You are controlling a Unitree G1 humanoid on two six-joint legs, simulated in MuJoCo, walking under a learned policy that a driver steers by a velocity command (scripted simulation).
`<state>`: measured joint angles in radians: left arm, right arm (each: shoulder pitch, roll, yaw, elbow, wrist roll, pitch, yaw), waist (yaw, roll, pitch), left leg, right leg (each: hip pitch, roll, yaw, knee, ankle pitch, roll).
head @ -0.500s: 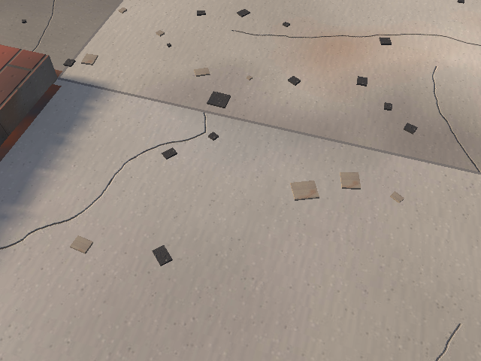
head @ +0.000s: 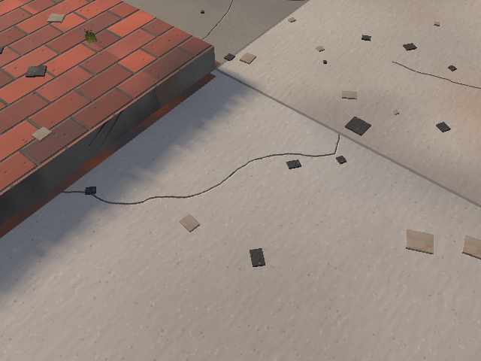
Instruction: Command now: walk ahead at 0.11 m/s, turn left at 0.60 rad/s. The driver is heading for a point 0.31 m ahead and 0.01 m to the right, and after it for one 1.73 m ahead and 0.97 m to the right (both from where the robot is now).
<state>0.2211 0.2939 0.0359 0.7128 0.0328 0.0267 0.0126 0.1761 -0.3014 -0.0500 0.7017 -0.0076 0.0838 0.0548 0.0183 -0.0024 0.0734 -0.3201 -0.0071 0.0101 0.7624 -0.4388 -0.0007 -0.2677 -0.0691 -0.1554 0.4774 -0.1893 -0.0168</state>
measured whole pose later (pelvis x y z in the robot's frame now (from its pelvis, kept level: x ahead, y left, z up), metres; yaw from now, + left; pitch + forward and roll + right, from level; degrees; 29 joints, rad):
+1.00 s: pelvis +0.23 +0.03 +0.00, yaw -11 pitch +1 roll +1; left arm 0.27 0.29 0.08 0.75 0.02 0.04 0.00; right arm 0.16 -0.27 -0.02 0.76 -0.02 0.03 -0.03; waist 0.04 0.00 0.04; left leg -0.45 -0.02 -0.09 0.79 -0.36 -0.04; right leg -0.31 0.15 0.17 0.44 -0.13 -0.08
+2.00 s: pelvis +0.25 +0.01 +0.01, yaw -42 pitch +1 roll +0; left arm 0.35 0.26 0.04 0.78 0.02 -0.01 -0.01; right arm 0.23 -0.30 -0.06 0.78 -0.04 0.02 0.03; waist 0.03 0.02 -0.01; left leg -0.43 0.03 0.00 0.74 -0.28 -0.02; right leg -0.09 0.11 0.13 0.29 -0.20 -0.10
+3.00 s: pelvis +0.61 -0.30 +0.01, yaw -42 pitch +0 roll -1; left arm 0.43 0.22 0.03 1.00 0.01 -0.09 -0.01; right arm 0.13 -0.25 -0.03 0.86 -0.03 -0.03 0.04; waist 0.04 0.04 0.04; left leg -0.65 0.12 0.02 0.80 -0.04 0.02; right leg 0.01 0.11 -0.07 0.18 -0.20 -0.10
